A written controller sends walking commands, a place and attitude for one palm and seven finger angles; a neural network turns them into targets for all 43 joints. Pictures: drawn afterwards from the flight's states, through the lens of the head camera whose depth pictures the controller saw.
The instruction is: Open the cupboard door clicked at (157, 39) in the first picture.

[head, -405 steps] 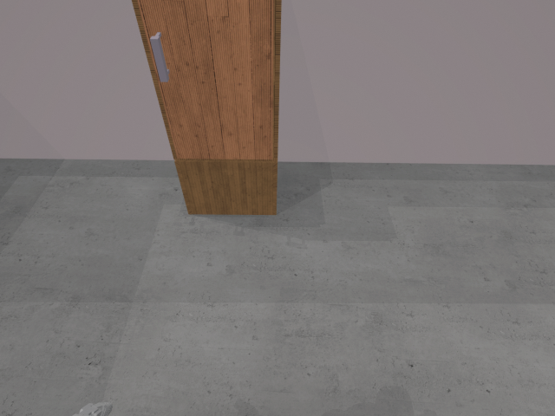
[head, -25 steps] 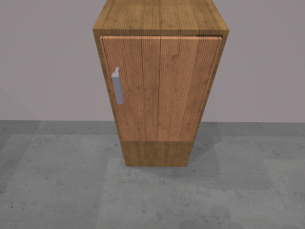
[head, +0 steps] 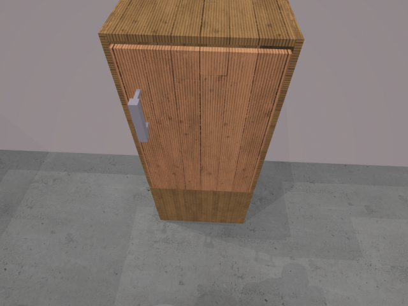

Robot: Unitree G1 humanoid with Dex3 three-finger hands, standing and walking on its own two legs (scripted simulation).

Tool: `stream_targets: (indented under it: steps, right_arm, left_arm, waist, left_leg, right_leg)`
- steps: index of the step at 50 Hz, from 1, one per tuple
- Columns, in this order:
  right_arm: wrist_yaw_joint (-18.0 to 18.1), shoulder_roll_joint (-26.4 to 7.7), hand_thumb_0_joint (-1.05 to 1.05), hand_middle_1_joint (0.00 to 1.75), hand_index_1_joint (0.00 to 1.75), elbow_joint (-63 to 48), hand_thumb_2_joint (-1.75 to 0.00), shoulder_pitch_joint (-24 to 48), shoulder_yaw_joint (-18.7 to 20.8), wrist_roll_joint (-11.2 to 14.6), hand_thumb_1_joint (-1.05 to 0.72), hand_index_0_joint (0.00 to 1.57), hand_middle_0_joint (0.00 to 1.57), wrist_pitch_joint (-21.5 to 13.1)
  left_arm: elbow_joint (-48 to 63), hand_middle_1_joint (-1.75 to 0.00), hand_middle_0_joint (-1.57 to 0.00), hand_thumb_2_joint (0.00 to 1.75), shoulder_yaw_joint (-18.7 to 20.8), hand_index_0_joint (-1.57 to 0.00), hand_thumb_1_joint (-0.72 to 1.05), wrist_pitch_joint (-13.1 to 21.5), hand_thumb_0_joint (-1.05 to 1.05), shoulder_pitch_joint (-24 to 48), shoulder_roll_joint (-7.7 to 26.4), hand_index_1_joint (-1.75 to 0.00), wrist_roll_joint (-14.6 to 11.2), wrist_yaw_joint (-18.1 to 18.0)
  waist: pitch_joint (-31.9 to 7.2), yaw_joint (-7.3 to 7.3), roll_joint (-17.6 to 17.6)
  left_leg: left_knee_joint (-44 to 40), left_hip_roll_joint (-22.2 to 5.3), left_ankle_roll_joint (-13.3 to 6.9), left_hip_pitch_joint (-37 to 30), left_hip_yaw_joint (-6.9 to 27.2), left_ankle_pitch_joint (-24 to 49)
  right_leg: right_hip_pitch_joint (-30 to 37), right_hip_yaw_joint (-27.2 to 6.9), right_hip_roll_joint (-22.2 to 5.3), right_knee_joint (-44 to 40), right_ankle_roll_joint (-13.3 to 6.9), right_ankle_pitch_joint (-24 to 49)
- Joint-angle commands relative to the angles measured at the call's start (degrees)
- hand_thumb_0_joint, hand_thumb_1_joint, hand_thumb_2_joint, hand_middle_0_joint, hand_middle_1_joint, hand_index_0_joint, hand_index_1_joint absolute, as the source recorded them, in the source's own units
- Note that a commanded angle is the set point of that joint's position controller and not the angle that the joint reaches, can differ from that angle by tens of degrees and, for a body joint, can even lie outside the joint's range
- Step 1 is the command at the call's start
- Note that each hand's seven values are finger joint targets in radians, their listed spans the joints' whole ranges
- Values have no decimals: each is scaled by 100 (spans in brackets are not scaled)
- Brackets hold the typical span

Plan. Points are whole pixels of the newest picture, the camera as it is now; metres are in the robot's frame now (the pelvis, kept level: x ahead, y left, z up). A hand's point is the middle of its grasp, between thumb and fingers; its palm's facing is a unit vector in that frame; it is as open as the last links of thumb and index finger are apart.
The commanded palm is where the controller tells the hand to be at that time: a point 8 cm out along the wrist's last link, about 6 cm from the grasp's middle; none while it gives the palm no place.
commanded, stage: come to a stop and stand still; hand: left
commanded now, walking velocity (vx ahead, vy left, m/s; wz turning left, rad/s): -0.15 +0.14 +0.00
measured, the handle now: (140, 116) +0.54 +0.21 +0.03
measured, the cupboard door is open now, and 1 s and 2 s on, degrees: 0 0 0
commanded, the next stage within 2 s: look again from close up in 0.74 s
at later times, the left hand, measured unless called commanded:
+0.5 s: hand out of the picture +0.04 +0.17 -0.16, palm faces +0.02 -0.96 -0.28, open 7.4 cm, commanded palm none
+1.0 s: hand out of the picture +0.01 +0.18 -0.17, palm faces -0.02 -0.98 -0.19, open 7.4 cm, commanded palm none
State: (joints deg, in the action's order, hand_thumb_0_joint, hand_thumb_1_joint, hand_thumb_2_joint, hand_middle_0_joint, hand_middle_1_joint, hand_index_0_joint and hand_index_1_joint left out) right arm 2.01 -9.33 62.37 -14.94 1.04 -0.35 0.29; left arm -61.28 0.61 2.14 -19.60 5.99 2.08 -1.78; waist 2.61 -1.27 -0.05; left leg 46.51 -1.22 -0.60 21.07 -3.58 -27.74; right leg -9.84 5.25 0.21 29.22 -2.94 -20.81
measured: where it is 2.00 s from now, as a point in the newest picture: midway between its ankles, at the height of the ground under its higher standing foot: outside the picture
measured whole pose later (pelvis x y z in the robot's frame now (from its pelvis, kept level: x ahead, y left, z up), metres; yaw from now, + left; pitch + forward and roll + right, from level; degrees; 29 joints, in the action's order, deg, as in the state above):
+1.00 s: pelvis -0.01 +0.00 +0.00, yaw -1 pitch -1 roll +0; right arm 0.8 -9.1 63.1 -19.0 -1.0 -0.8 0.0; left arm -59.4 -0.4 -0.3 -16.2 10.6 0.9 -1.5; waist 1.7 0.8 -1.0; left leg 28.0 -0.4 -1.3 13.7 -3.4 -13.8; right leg -10.9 3.4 -0.3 27.2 -0.9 -15.8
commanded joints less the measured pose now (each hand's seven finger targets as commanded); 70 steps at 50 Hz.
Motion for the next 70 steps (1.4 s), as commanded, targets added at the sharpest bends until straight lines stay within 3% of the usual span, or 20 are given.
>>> stream_targets:
  steps: [1,3,4,5,6,7,8,10,14,16,17,18,19,21,24,27,30,34,37,70]
  right_arm:
    - [-41,-50,0,30,30,-420,-90,-38,-23,49,-90,20,20,-115]
    - [-8,-236,0,30,30,-405,-90,-237,49,15,-90,20,20,-82]
    - [14,-420,0,30,30,-423,-90,-368,101,-11,-90,20,20,-95]
    - [34,-671,0,30,30,-457,-90,-467,160,-13,-90,20,20,-104]
    - [46,-819,0,30,30,-483,-90,-554,176,-15,-90,20,20,-85]
    - [53,-836,0,30,30,-529,-90,-386,162,-9,-90,20,20,-75]
    - [69,-765,0,30,30,-572,-90,-106,142,-21,-90,20,20,-78]
    - [68,-667,0,30,30,-716,-90,282,129,-59,-90,20,20,-67]
    - [7,-765,0,30,30,-877,-90,475,193,-55,-90,20,20,-20]
    - [-47,-458,0,30,30,-952,-90,451,176,-11,-90,20,20,12]
    - [-98,-743,0,30,30,-1281,-90,649,223,23,-90,20,20,-71]
    - [-196,-413,0,30,30,-1326,-90,363,199,2,-90,20,20,26]
    - [-229,-448,0,30,30,-1292,-90,542,192,-40,-90,20,20,35]
    - [-240,-340,0,30,30,-1310,-90,398,157,-58,-90,20,20,20]
    - [-206,-441,0,30,30,-1139,-90,13,117,-27,-90,20,20,-42]
    - [-181,-541,0,30,30,-1026,-90,101,53,-65,-90,20,20,-91]
    - [-176,-541,0,30,30,-962,-90,80,5,-74,-90,20,20,-76]
    - [-178,-596,0,30,30,-757,-90,-198,-39,-103,-90,20,20,-86]
    - [-162,-619,0,30,30,-650,-90,-248,-64,-101,-90,20,20,-112]
    - [-3,-627,0,30,30,-27,-90,-133,-81,-20,-90,20,20,-261]
  left_arm:
    - [177,-30,-20,90,179,-20,90,-10,0,-454,1017,-30,-71,-133]
    - [252,-30,-20,90,217,-20,90,-79,0,-379,1089,-30,-112,-133]
    - [330,-30,-20,90,232,-20,90,-116,0,-353,1046,-30,-126,-130]
    - [428,-30,-20,90,197,-20,90,-151,0,-379,868,-30,-136,-143]
    - [481,-30,-20,90,165,-20,90,-191,0,-380,661,-30,-141,-179]
    - [501,-30,-20,90,147,-20,90,-229,0,-371,610,-30,-117,-180]
    - [478,-30,-20,90,146,-20,90,-277,0,-271,594,-30,-123,-165]
    - [445,-30,-20,90,159,-20,90,-315,0,-246,546,-30,-95,-129]
    - [365,-30,-20,90,160,-20,90,-276,0,-591,480,-30,-50,-91]
    - [511,-30,-20,90,177,-20,90,-186,0,-314,886,-30,-12,-90]
    - [689,-30,-20,90,150,-20,90,-136,0,-330,1106,-30,4,-255]
    - [1020,-30,-20,90,171,-20,90,-62,0,243,1426,-30,-53,-222]
    - [1103,-30,-20,90,211,-20,90,-8,0,267,1310,-30,-60,-211]
    - [1172,-30,-20,90,195,-20,90,41,0,356,1310,-30,-54,-187]
    - [1187,-30,-20,90,120,-20,90,19,0,421,1191,-30,-95,-162]
    - [1146,-30,-20,90,89,-20,90,-64,0,428,1149,-30,-122,-129]
    - [1059,-30,-20,90,77,-20,90,-74,0,339,1216,-30,-113,-90]
    - [1008,-30,-20,90,74,-20,90,-92,0,451,1272,-30,-136,-52]
    - [925,-30,-20,90,65,-20,90,-107,0,403,1260,-30,-140,-27]
    - [-29,-30,-20,90,-24,-20,90,-84,0,-50,930,-30,-95,-49]
  waist:
    - [-367,54,-686]
    - [-443,202,-625]
    - [-576,257,-350]
    - [-748,268,193]
    - [-804,239,843]
    - [-664,185,1141]
    - [-419,128,1169]
    - [-94,-3,943]
    - [-577,-161,196]
    - [-393,-7,-832]
    - [-473,5,-881]
    - [-811,253,-1018]
    - [-535,136,-786]
    - [-287,246,-532]
    - [-132,323,-712]
    - [227,156,112]
    - [457,106,-314]
    - [199,183,-160]
    - [99,143,139]
    - [-45,98,-49]
  left_leg:
    - [-1098,140,117,-87,-154,1023]
    - [-1861,164,86,-842,-253,2203]
    - [-1859,-218,-87,-1467,-14,3835]
    - [-1596,-953,-496,-2098,700,5724]
    - [-1793,-1612,-1022,-2121,1217,6935]
    - [-2123,-1777,-1289,-1854,1267,6981]
    - [-2289,-1752,-1382,-1532,1324,6499]
    - [-2347,-1586,-1303,-1014,1143,5861]
    - [-1954,-1055,-797,-598,752,3810]
    - [-1477,-298,-221,-282,300,1703]
    - [-805,-178,85,-640,184,1330]
    - [-646,25,59,-299,122,695]
    - [-565,23,13,-138,149,644]
    - [-863,-8,-41,-214,111,813]
    - [-1660,-175,-123,-817,303,1716]
    - [-2110,-421,-228,-516,641,1862]
    - [-2236,-320,-165,-264,529,1214]
    - [-2259,-269,-111,-500,442,1023]
    - [-2443,-331,-140,-373,544,839]
    - [-2406,-542,-277,-1179,564,2842]
  right_leg:
    - [663,-913,-1371,-29,-599,5862]
    - [330,-834,-1225,425,-341,5532]
    - [-111,-658,-1033,686,-125,4815]
    - [-816,-398,-685,959,150,3160]
    - [-1055,-216,-359,1398,317,203]
    - [-1057,-314,-231,1923,327,-1376]
    - [-1117,-415,-300,2095,311,-1549]
    - [-976,-397,-397,1824,284,-1197]
    - [-97,-250,-294,345,322,624]
    - [-333,-1457,-1111,-596,32,1335]
    - [-385,-1996,-1386,-636,-26,3790]
    - [-201,-1722,-1511,-690,-299,2164]
    - [-335,-1910,-1484,-683,-503,2069]
    - [-381,-1508,-1359,-506,-506,2461]
    - [-709,-1023,-917,-362,-169,1996]
    - [-709,-796,-565,-427,40,767]
    - [-656,-967,-622,-879,1,-64]
    - [-694,-1035,-675,-1045,-58,-592]
    - [-484,-954,-606,-967,-31,-502]
    - [-97,-663,-632,-568,143,1620]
